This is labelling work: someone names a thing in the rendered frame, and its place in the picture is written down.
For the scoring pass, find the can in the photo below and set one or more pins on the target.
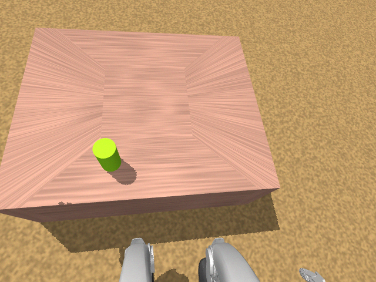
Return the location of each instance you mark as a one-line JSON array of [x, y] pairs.
[[107, 154]]

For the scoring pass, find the right robot hand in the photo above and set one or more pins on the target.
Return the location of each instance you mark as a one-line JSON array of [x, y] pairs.
[[309, 276]]

